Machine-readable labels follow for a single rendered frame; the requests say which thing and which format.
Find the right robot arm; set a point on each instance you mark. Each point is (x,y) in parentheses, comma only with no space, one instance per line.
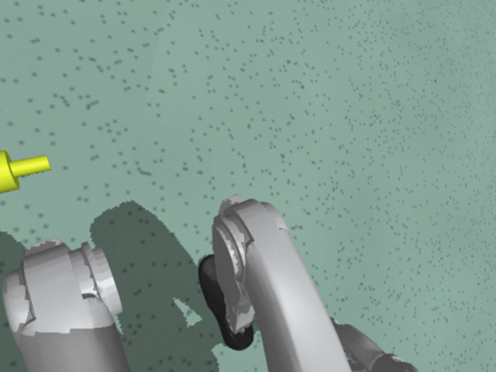
(392,363)

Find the right robot foot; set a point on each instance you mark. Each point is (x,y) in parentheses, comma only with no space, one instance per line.
(216,302)

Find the bottle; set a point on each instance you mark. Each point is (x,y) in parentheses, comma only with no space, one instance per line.
(11,170)

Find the right robot hand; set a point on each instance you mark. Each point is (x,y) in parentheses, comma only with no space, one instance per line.
(358,347)

